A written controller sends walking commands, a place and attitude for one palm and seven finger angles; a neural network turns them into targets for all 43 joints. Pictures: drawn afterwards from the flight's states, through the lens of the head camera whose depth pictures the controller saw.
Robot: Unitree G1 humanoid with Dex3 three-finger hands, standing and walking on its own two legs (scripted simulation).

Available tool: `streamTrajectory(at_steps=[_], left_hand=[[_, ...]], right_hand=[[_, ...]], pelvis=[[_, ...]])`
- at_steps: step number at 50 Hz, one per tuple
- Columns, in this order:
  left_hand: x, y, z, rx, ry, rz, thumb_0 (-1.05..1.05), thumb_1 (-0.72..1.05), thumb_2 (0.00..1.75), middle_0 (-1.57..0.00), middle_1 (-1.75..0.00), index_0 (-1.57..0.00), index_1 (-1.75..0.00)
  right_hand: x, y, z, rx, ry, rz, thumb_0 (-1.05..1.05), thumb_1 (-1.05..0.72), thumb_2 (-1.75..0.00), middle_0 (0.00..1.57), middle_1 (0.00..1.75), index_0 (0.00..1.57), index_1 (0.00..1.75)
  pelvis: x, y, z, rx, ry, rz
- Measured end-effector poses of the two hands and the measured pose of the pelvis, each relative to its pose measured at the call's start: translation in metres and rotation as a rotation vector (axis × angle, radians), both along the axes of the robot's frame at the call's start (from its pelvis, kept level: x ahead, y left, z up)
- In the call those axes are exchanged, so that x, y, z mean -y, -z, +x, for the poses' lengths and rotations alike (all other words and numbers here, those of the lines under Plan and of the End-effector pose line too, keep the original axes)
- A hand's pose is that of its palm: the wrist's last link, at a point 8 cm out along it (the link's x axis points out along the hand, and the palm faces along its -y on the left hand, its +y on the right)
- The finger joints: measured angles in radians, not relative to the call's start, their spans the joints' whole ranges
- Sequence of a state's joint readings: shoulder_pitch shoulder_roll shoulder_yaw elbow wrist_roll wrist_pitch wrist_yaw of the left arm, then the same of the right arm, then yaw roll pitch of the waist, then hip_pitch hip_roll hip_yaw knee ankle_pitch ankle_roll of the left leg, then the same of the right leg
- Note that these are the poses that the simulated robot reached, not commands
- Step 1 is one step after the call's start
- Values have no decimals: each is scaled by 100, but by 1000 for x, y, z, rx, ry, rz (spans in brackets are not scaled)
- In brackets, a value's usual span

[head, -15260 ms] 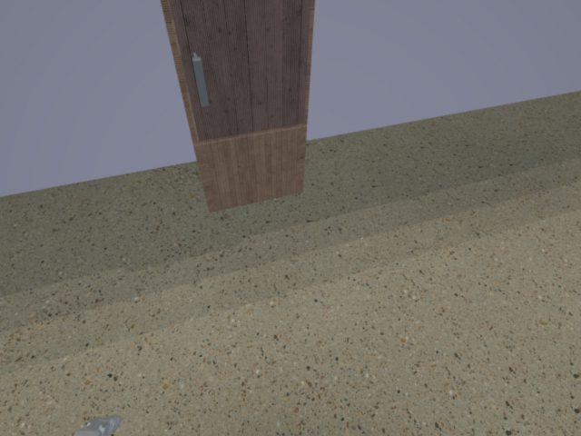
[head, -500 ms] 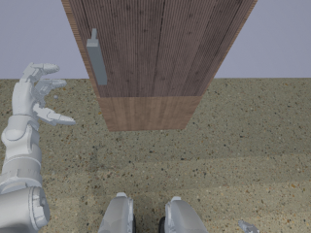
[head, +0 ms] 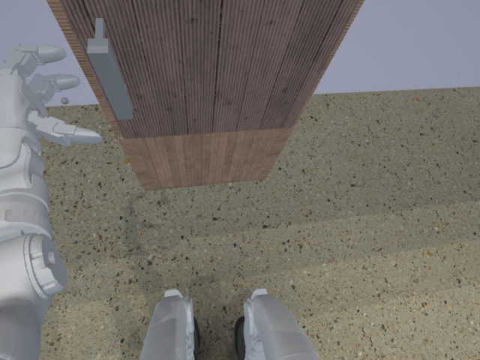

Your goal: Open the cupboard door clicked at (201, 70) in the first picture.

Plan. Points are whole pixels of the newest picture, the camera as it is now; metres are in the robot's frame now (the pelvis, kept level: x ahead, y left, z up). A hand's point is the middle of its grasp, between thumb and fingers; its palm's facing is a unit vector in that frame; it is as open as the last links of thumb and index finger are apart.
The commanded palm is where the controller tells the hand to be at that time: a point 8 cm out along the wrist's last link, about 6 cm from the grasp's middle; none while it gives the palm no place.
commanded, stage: move the hooked fingers beside the handle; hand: left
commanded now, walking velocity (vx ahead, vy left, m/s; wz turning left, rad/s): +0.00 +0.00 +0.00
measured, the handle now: (113, 73) +0.57 +0.17 +0.03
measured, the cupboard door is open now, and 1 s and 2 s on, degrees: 0 0 0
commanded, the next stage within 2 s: slide the fingers in behind the handle in 1.22 s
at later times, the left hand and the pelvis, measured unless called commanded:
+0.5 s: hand (58, 94) +0.52 +0.25 +0.04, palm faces +0.11 -0.99 -0.02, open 14.0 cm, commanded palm +0.50 +0.27 +0.04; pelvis +0.00 +0.00 +0.00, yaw +0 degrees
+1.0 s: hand (68, 101) +0.51 +0.23 +0.04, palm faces +0.06 -1.00 -0.01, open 14.0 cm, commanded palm +0.50 +0.26 +0.04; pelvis +0.00 +0.00 +0.00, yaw +0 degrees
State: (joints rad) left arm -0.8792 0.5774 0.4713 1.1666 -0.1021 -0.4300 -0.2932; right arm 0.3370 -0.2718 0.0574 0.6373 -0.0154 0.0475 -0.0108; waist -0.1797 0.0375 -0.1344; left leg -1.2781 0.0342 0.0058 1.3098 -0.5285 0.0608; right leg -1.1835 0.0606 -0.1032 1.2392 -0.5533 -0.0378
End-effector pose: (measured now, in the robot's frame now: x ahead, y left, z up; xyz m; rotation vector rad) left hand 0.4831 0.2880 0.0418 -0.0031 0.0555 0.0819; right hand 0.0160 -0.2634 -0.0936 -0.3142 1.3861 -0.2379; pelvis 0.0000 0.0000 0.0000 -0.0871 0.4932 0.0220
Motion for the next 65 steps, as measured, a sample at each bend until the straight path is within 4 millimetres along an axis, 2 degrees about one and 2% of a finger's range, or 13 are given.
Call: streamTrajectory(at_steps=[10,18,24,28,33,38,45,52,56,60,65], left_hand=[[4,-4,22,32,-5,15,-1,-49,30,-30,-120,-30,-120],[-1,9,8,-31,-13,12,-1,-49,30,-30,-120,-30,-120],[-9,2,8,29,-38,21,-2,-49,30,-30,-120,-30,-120],[-3,-3,12,31,2,29,-1,-50,30,-30,-120,-30,-120],[8,4,10,-15,25,-8,-1,-49,30,-30,-120,-30,-120],[3,7,5,-2,-25,4,-1,-49,30,-30,-120,-30,-120],[-5,-4,1,37,-22,38,-1,-49,30,-30,-120,-30,-120],[7,5,3,-17,17,0,-1,-50,30,-30,-120,-30,-120],[10,4,7,23,-7,2,-1,-50,30,-30,-120,-30,-120],[7,-2,8,48,-23,26,-1,-49,30,-30,-120,-30,-120],[1,1,4,-1,-15,32,-1,-49,30,-30,-120,-30,-120]], right_hand=[[-1,-1,-17,-59,30,2,0,-91,-90,21,30,20,30],[-5,-2,-17,-72,35,26,0,-91,-90,21,30,20,30],[-1,-2,-7,-54,14,7,0,-91,-90,21,30,20,30],[1,-1,-1,-50,2,0,0,-91,-90,21,30,20,30],[1,-4,5,-28,1,2,0,-91,-90,21,30,20,30],[0,-4,8,3,4,4,0,-91,-90,21,30,20,30],[-4,1,3,-23,1,25,0,-91,-90,21,30,20,30],[-4,1,-2,-32,3,18,0,-91,-90,21,30,20,30],[-1,0,-5,-25,10,4,0,-91,-90,21,30,20,30],[-1,1,-8,-27,21,7,0,-91,-90,21,30,20,30],[-2,1,-11,-38,26,20,0,-91,-90,21,30,20,30]], pelvis=[[0,3,2,-22,8,-7],[0,-1,4,-17,13,-1],[1,1,3,-17,2,-9],[0,1,3,-16,-7,-14],[-1,-2,5,-13,-2,-9],[-1,-1,5,-6,9,-5],[0,0,2,2,-1,-9],[-1,0,1,-3,-5,-9],[-1,2,0,-11,1,-9],[0,3,0,-6,8,-7],[0,1,-1,-1,9,-4]])
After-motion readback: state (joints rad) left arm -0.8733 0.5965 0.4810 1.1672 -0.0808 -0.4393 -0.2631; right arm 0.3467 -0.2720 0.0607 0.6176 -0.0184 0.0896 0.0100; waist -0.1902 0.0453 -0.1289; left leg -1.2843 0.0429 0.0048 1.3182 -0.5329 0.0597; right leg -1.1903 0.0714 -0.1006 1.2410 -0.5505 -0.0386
